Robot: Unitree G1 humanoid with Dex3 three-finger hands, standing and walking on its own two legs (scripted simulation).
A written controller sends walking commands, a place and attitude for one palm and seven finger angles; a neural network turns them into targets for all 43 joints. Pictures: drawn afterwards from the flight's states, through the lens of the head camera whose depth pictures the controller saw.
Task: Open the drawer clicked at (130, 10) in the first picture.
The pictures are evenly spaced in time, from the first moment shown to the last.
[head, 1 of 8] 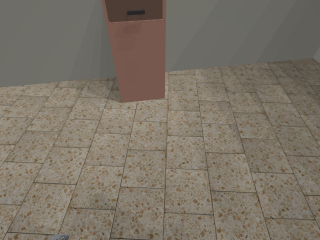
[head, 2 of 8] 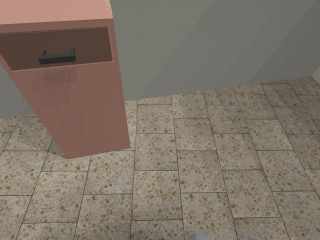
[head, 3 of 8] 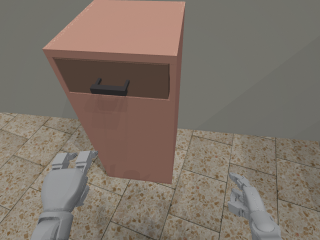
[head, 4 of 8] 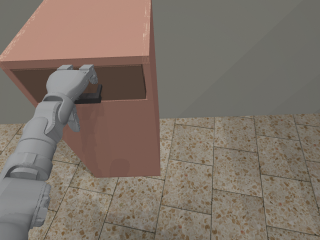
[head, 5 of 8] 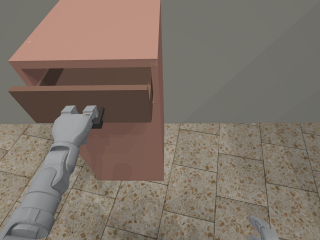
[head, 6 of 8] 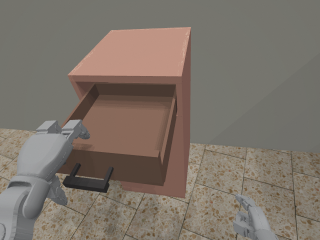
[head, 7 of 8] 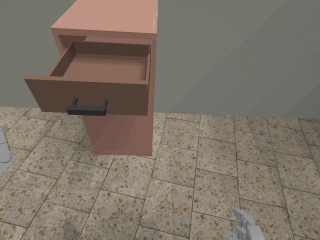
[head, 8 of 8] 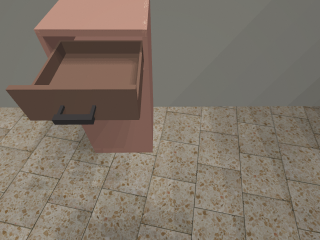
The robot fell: no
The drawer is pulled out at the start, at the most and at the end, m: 0.00 0.30 0.30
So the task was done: yes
